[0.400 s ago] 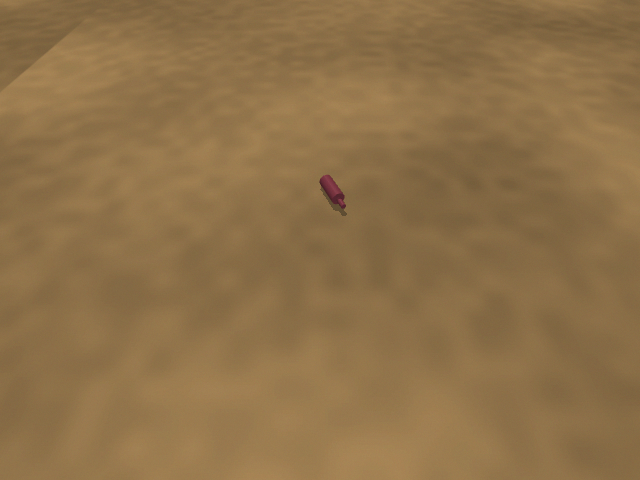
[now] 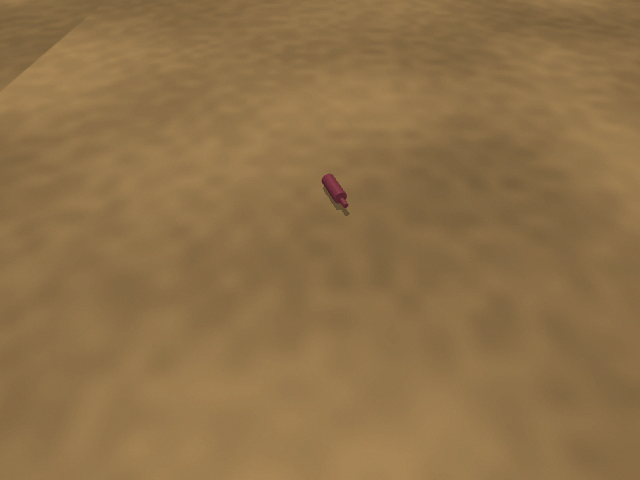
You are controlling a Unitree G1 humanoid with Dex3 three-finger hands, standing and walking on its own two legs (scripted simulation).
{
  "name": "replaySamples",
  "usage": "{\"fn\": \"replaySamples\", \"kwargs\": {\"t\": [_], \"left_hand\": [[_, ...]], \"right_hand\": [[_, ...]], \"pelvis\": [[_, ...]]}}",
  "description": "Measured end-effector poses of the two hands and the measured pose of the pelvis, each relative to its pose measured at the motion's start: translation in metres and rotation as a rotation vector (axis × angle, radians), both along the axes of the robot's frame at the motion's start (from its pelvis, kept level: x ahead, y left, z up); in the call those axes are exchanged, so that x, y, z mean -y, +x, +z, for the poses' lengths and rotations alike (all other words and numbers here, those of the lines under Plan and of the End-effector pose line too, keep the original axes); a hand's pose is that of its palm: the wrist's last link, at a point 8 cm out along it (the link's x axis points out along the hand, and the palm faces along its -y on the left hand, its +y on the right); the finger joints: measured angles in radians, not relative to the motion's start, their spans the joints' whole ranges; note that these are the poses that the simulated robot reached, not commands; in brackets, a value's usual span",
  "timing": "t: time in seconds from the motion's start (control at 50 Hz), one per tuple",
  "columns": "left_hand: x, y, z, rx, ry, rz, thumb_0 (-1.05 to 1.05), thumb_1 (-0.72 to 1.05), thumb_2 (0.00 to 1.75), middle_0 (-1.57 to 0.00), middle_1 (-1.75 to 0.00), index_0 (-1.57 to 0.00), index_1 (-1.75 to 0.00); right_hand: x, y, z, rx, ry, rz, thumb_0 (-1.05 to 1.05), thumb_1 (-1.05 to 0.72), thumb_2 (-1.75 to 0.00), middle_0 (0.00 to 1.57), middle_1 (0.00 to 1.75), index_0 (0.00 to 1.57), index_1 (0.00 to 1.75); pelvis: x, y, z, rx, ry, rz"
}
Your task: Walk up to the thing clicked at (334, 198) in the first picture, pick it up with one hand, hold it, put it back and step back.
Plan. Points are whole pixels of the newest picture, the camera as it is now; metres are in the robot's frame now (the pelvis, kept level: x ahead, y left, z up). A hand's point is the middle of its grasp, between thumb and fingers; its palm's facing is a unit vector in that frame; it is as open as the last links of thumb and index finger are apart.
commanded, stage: stand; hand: left
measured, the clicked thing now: (336, 192) +1.46 -0.06 -0.75
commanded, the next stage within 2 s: walk up in 0.72 s
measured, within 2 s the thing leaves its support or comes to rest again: neither
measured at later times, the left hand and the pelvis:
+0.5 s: hand out of the picture +0.07 +0.25 -0.16, palm faces -0.02 -0.94 -0.34, open 7.4 cm; pelvis +0.00 +0.00 +0.00, yaw +0 degrees
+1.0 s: hand out of the picture +0.17 +0.26 -0.13, palm faces -0.23 -0.86 -0.45, open 7.4 cm; pelvis +0.05 -0.02 -0.02, yaw -14 degrees
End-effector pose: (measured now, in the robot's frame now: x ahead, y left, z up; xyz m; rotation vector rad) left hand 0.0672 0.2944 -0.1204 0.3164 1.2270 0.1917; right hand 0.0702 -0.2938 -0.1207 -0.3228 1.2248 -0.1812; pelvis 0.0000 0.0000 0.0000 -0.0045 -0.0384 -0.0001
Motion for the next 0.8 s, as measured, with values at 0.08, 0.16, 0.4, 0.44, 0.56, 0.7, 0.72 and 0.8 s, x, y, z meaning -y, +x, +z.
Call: {"fn": "replaySamples", "kwargs": {"t": [0.08, 0.16, 0.4, 0.44, 0.56, 0.7, 0.72, 0.8], "left_hand": [[-0.001, 0.002, 0.0, 0.003, 0.0, 0.001, 0.01, 0.9, 0.9, -0.21, -0.3, -0.21, -0.3], [-0.001, 0.004, 0.001, 0.007, 0.001, 0.002, 0.01, 0.9, 0.9, -0.21, -0.3, -0.21, -0.3], [-0.002, 0.003, 0.001, 0.006, 0.004, 0.003, 0.0, 0.9, 0.9, -0.21, -0.3, -0.21, -0.3], [-0.002, 0.002, 0.001, 0.002, 0.004, 0.004, 0.0, 0.9, 0.9, -0.21, -0.3, -0.21, -0.3], [-0.002, 0.0, 0.001, -0.007, 0.004, 0.004, 0.01, 0.9, 0.9, -0.21, -0.3, -0.21, -0.3], [-0.002, 0.001, 0.001, -0.008, 0.004, 0.006, 0.01, 0.9, 0.9, -0.21, -0.3, -0.21, -0.3], [-0.002, 0.002, 0.001, -0.008, 0.003, 0.005, 0.01, 0.9, 0.9, -0.21, -0.3, -0.21, -0.3], [-0.008, 0.004, 0.003, -0.017, 0.006, -0.043, 0.0, 0.9, 0.9, -0.21, -0.3, -0.21, -0.3]], "right_hand": [[-0.001, 0.003, 0.0, 0.004, 0.0, 0.002, 0.01, -0.9, -0.9, 0.2, 0.3, 0.2, 0.3], [-0.001, 0.005, 0.001, 0.01, 0.001, 0.002, 0.01, -0.9, -0.9, 0.2, 0.3, 0.2, 0.3], [-0.001, 0.004, 0.001, 0.006, -0.001, -0.001, 0.01, -0.9, -0.9, 0.2, 0.3, 0.2, 0.3], [0.0, 0.003, 0.001, 0.002, -0.001, -0.001, 0.01, -0.9, -0.9, 0.2, 0.3, 0.2, 0.3], [0.0, 0.001, 0.0, -0.01, -0.001, -0.007, 0.01, -0.9, -0.9, 0.2, 0.3, 0.2, 0.3], [0.0, 0.001, 0.0, -0.011, -0.002, -0.007, 0.01, -0.9, -0.9, 0.2, 0.3, 0.2, 0.3], [0.0, 0.001, 0.0, -0.011, -0.002, -0.007, 0.01, -0.9, -0.9, 0.2, 0.3, 0.2, 0.3], [0.01, 0.009, 0.003, 0.088, 0.02, -0.042, 0.01, -0.9, -0.9, 0.2, 0.3, 0.2, 0.3]], "pelvis": [[0.0, 0.001, 0.0, 0.001, 0.001, 0.0], [-0.001, 0.002, 0.0, 0.002, 0.001, 0.001], [-0.001, 0.003, 0.001, 0.0, 0.002, 0.003], [-0.001, 0.003, 0.001, -0.001, 0.002, 0.003], [-0.001, 0.004, 0.001, -0.002, 0.001, 0.002], [-0.001, 0.005, 0.001, -0.002, 0.002, 0.002], [-0.001, 0.005, 0.001, -0.002, 0.002, 0.002], [-0.003, 0.008, -0.005, -0.012, 0.018, -0.076]]}}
